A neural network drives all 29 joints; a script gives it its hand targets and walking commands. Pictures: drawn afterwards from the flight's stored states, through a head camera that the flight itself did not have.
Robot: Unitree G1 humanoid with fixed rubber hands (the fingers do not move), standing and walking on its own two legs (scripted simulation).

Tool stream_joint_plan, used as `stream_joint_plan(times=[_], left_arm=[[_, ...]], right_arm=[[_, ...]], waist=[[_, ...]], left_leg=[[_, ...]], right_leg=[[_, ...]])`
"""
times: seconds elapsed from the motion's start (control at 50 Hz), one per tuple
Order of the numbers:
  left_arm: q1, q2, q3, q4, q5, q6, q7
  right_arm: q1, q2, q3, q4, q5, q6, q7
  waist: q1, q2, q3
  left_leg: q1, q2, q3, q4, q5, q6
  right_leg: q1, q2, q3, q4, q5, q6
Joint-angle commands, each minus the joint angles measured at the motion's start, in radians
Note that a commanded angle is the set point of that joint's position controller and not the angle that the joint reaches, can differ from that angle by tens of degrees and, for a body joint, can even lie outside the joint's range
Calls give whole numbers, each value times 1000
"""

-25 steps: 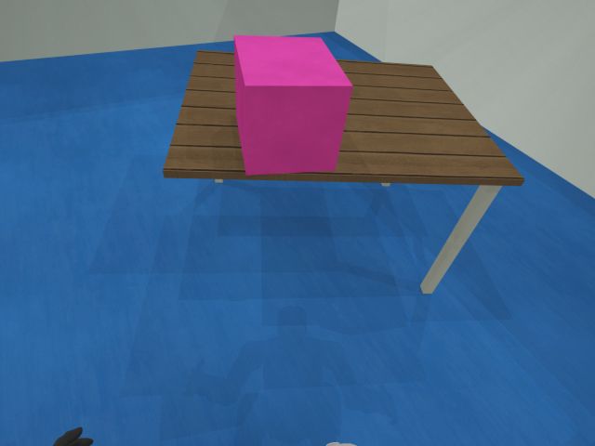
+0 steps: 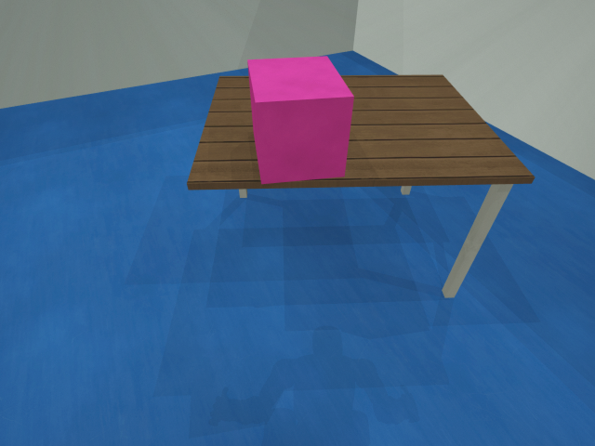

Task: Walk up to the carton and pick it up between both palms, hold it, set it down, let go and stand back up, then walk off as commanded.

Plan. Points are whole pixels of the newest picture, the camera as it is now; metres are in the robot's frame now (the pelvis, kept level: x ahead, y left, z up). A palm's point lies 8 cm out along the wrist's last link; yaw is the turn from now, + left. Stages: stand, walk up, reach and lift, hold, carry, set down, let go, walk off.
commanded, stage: walk off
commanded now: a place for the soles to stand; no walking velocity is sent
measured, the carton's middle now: (295, 117) +1.01 +0.03 -0.01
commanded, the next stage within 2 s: stand in 0.94 s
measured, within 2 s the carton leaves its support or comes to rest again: neither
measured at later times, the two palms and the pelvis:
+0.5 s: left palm out of the picture +0.16 +0.29 -0.10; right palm out of the picture +0.10 -0.31 -0.09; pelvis +0.03 +0.00 +0.01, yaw -1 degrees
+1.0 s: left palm out of the picture +0.12 +0.31 -0.10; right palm out of the picture +0.12 -0.30 -0.09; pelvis +0.02 +0.01 +0.01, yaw +0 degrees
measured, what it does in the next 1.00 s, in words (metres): stands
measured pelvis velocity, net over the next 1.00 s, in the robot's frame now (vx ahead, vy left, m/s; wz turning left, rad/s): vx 0.02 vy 0.01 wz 0.00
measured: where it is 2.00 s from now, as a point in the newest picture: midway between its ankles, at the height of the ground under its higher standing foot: outside the picture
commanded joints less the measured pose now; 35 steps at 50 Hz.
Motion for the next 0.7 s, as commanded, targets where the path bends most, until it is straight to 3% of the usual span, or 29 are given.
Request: stream_joint_plan(times=[0.0,0.04,0.08,0.12,0.14,0.16,0.18,0.2,0.22,0.24,0.28,0.34,0.36,0.4,0.44,0.46,0.48,0.5,0.52,0.54,0.56,0.6,0.64,0.68], left_arm=[[-112,196,38,-78,-1,-28,10],[-113,204,46,-77,-10,-31,14],[-105,211,46,-69,-3,-33,10],[-101,200,48,-67,-4,-33,13],[-124,196,43,-61,-1,-33,14],[-146,205,44,-67,3,-35,12],[-120,200,49,-65,1,-30,12],[-135,208,44,-54,2,-34,12],[-152,187,42,-53,4,-28,15],[-142,192,40,-63,4,-30,14],[-150,181,39,-46,-2,-29,14],[-137,186,38,-42,-6,-31,23],[-165,186,38,-29,-8,-33,23],[-176,182,39,-18,-10,-25,29],[-175,176,33,-5,-6,-23,31],[-183,163,35,-11,-7,-21,29],[-187,180,38,-7,-4,-21,26],[-185,174,34,-9,-8,-20,29],[-187,168,31,-1,-8,-15,31],[-184,176,29,1,-10,-19,33],[-199,163,28,7,-10,-18,33],[-188,165,33,4,-15,-18,36],[-192,172,30,7,-10,-20,35],[-189,178,36,2,-10,-21,34]], right_arm=[[-74,-191,-63,-73,0,-28,-14],[-83,-199,-61,-62,0,-30,-9],[-66,-198,-62,-46,1,-32,-11],[-97,-185,-62,-49,0,-34,-10],[-85,-182,-60,-37,3,-32,-13],[-57,-181,-56,-26,4,-31,-17],[-65,-173,-58,-24,-1,-28,-18],[-73,-184,-67,-15,-1,-31,-14],[-83,-175,-60,-9,-8,-25,-13],[-92,-178,-66,-19,-11,-32,-16],[-94,-185,-61,-4,-6,-35,-15],[-76,-193,-57,2,0,-45,-16],[-75,-184,-57,16,6,-44,-21],[-80,-178,-43,31,-1,-37,-22],[-64,-189,-52,41,-2,-40,-24],[-71,-182,-54,29,-5,-38,-25],[-67,-193,-54,34,0,-36,-25],[-77,-195,-57,28,-7,-41,-23],[-87,-198,-58,32,-6,-37,-24],[-94,-203,-58,34,-1,-38,-23],[-94,-196,-52,39,-5,-37,-23],[-115,-193,-57,20,-5,-33,-19],[-104,-187,-50,22,-7,-37,-15],[-110,-197,-60,26,-3,-32,-18]], waist=[[-34,-28,84],[-20,12,58],[-25,-27,9],[-16,-27,2],[-25,-64,20],[-39,-36,-6],[-28,-33,-3],[-36,-29,-24],[-29,-45,6],[-19,-11,-9],[-24,-24,-23],[-21,-37,-127],[-28,-12,-102],[-26,-49,-85],[-37,11,-104],[-29,-28,-95],[-36,-30,-96],[-25,7,-101],[-19,-22,-70],[-16,27,-94],[-19,14,-100],[-11,34,-43],[-19,-22,-59],[-16,-24,-49]], left_leg=[[6,96,-137,-149,-174,54],[-43,106,-148,-172,-161,53],[1,98,-119,-161,-114,51],[25,95,-98,-128,-37,47],[7,93,-91,-126,-15,43],[32,84,-64,-116,26,44],[50,76,-50,-107,-4,37],[59,84,-56,-118,-10,42],[37,82,-64,-129,-36,43],[60,86,-61,-121,3,46],[47,102,-87,-155,10,55],[113,112,-60,-77,308,64],[101,115,-59,-95,298,60],[87,107,-57,-96,259,44],[103,113,-48,-97,278,50],[110,118,-46,-87,304,53],[90,118,-57,-101,239,54],[99,133,-92,-118,263,69],[81,122,-61,-113,271,61],[90,128,-82,-130,243,66],[76,143,-76,-128,300,74],[50,135,-81,-129,209,68],[49,137,-103,-146,212,63],[58,120,-72,-127,220,56]], right_leg=[[-177,-104,173,-199,-207,-79],[-85,-99,151,-185,-147,-65],[-71,-112,152,-173,-108,-74],[-57,-110,148,-193,-74,-67],[-46,-121,162,-209,-54,-74],[-38,-139,172,-191,-14,-81],[-64,-142,168,-206,-56,-79],[-55,-127,134,-191,-56,-73],[-56,-118,148,-202,-71,-70],[-69,-123,133,-186,-42,-65],[-29,-98,104,-147,37,-53],[64,-108,103,-116,273,-58],[45,-102,96,-108,256,-54],[59,-107,84,-142,209,-61],[65,-114,86,-107,263,-65],[65,-114,93,-122,282,-63],[71,-109,67,-116,244,-59],[66,-98,79,-86,255,-50],[58,-97,63,-91,230,-51],[58,-93,70,-76,214,-54],[84,-100,64,-73,238,-49],[57,-95,72,-106,202,-42],[86,-97,75,-115,194,-49],[77,-104,74,-123,219,-51]])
